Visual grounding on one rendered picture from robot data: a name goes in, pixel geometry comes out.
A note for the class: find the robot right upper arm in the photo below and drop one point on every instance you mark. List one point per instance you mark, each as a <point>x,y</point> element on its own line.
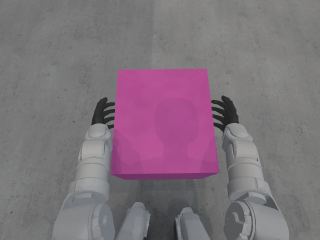
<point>245,220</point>

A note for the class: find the robot left hand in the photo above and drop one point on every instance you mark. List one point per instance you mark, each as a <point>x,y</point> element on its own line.
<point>99,113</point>

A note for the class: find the robot right hand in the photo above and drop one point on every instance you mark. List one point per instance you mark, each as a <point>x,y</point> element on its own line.
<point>229,112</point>

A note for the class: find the robot right forearm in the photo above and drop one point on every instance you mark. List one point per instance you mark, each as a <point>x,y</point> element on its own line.
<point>246,181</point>

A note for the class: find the robot left shin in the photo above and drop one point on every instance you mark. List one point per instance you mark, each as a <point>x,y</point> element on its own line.
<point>138,205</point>

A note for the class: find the robot left upper arm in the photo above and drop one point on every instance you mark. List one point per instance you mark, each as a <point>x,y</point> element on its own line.
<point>91,221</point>

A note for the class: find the carton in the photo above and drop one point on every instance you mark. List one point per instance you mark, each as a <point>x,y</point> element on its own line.
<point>163,125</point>

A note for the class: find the robot left thigh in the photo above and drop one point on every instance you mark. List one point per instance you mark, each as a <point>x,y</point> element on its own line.
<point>135,225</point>

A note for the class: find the robot left forearm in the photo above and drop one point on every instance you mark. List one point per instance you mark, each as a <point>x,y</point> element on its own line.
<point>90,183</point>

